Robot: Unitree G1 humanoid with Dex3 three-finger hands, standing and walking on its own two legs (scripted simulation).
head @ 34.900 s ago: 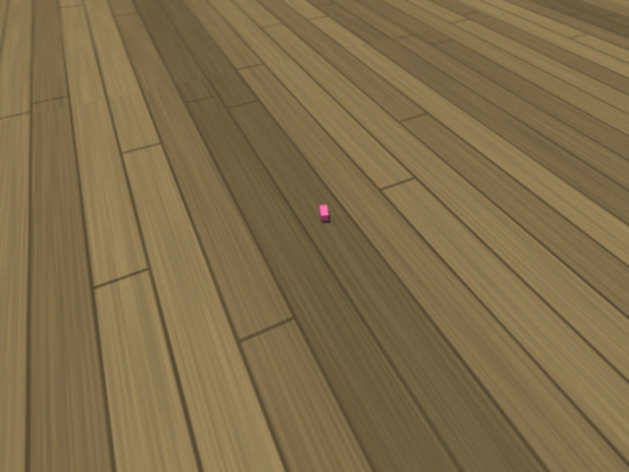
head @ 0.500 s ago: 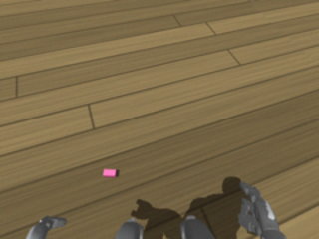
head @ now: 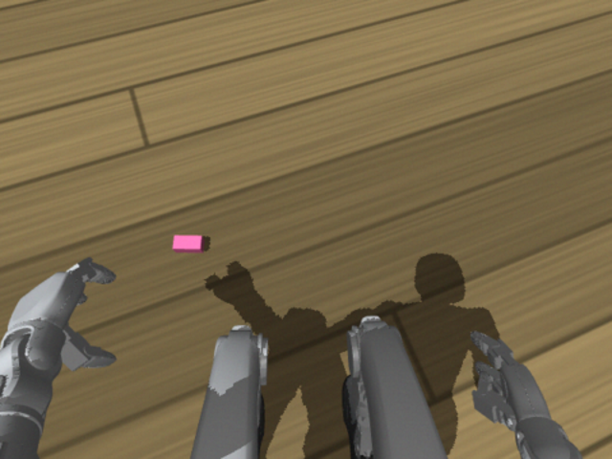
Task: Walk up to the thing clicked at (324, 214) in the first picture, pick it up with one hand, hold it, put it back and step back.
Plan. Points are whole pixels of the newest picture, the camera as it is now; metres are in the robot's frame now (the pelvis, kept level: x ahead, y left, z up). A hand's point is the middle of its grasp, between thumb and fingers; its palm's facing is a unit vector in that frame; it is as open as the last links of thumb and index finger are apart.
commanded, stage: rise first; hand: left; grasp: from above
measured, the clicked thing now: (188, 244) +0.53 +0.27 -0.50
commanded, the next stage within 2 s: none
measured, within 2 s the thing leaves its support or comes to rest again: neither
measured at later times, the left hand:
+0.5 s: hand (123, 272) +0.41 +0.33 -0.28, palm faces -0.47 -0.12 -0.88, open 11.9 cm
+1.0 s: hand (141, 256) +0.45 +0.33 -0.34, palm faces -0.48 +0.00 -0.88, open 11.8 cm
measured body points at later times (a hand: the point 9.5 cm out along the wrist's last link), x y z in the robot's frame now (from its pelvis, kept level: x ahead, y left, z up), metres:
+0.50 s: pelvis -0.04 +0.01 -0.15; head +0.19 +0.07 +0.23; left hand +0.43 +0.34 -0.23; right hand +0.02 -0.27 -0.26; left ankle +0.05 +0.12 -0.48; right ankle +0.07 -0.13 -0.48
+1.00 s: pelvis -0.03 +0.02 -0.18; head +0.23 +0.09 +0.18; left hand +0.47 +0.32 -0.29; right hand +0.00 -0.27 -0.26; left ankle +0.05 +0.12 -0.48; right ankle +0.07 -0.13 -0.48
